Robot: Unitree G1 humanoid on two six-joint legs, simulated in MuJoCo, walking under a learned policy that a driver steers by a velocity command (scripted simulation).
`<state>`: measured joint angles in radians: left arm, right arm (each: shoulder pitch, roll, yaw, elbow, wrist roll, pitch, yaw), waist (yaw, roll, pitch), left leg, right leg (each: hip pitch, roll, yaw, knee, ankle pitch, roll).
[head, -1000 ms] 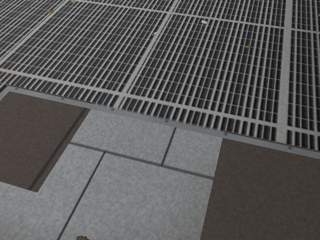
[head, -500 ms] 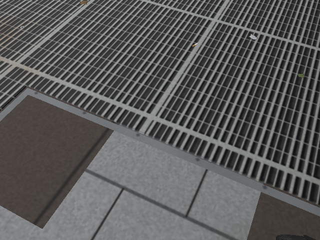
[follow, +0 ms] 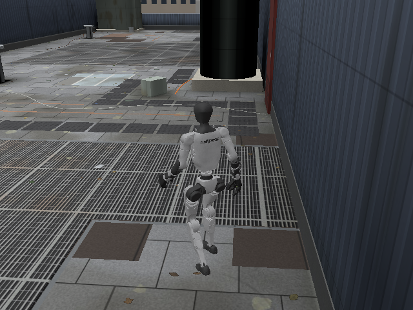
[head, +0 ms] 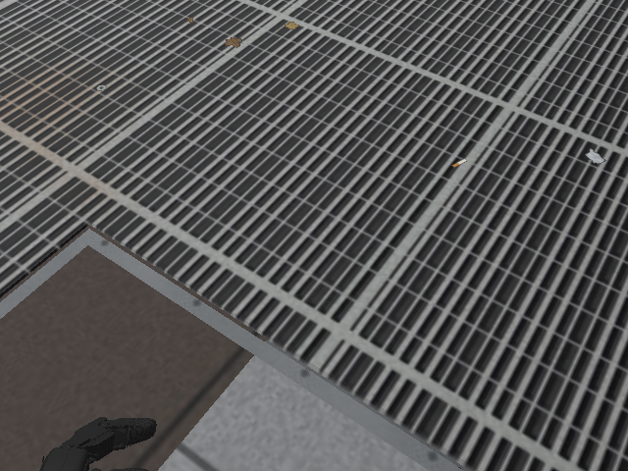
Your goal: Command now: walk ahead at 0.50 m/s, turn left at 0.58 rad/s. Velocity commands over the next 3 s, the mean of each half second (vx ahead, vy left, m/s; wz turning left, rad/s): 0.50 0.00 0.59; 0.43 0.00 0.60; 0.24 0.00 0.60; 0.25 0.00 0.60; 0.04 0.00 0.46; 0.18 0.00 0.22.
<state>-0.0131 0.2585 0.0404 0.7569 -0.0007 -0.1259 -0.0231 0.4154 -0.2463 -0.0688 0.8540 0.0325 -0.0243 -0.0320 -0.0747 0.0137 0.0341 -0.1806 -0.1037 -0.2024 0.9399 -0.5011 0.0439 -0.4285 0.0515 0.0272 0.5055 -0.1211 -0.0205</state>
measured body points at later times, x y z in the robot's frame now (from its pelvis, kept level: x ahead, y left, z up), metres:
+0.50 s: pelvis +0.27 +0.07 -0.01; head +0.31 +0.09 +0.44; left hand +0.21 +0.36 -0.14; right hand +0.56 -0.10 -0.08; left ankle +0.34 +0.17 -0.73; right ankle +0.12 -0.12 -0.67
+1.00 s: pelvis +0.54 +0.14 -0.01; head +0.57 +0.16 +0.44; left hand +0.59 +0.47 -0.08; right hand +0.76 -0.07 -0.12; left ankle +0.36 +0.17 -0.65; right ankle +0.69 +0.10 -0.73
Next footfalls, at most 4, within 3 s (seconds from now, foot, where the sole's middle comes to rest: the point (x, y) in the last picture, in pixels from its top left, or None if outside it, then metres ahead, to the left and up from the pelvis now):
0.46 left None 0.38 0.18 -0.76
0.92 right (247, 356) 0.73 0.13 -0.76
1.38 left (157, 443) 0.54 0.31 -0.76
1.80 right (112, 310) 0.87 0.45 -0.76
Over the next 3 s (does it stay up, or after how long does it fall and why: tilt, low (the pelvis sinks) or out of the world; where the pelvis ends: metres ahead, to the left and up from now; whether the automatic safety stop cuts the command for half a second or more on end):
stays up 0.67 0.52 0.00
